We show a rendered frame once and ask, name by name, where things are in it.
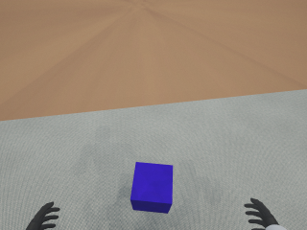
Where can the robot left hand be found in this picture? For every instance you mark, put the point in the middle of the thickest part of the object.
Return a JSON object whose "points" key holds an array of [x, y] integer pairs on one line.
{"points": [[40, 217]]}

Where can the carton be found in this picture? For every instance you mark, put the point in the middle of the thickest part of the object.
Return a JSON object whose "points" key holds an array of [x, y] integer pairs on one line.
{"points": [[152, 187]]}

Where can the robot right hand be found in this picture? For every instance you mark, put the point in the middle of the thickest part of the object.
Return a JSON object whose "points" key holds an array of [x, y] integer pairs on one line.
{"points": [[266, 218]]}

